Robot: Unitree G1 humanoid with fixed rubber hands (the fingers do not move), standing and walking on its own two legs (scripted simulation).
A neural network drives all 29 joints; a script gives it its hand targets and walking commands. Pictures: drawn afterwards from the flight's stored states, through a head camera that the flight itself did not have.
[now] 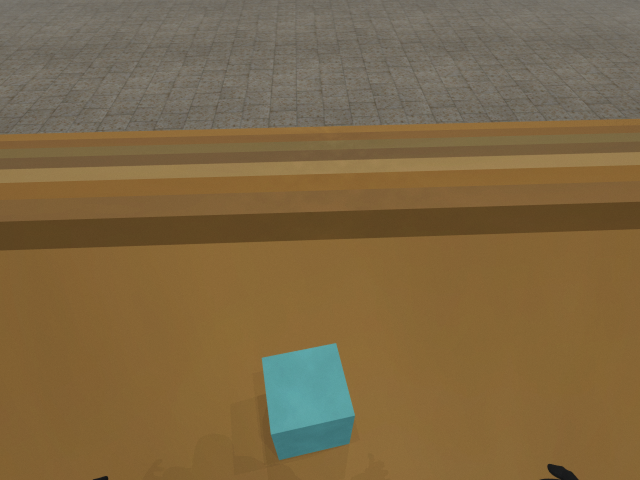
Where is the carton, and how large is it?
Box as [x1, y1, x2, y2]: [262, 343, 354, 459]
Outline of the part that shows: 335,343 262,358 270,431 279,459 337,446 349,442 354,413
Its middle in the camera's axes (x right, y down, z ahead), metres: -0.04 +0.46 +1.11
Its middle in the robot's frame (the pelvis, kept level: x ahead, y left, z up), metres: +0.45 +0.04 -0.66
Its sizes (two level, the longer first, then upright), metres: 0.210 0.200 0.250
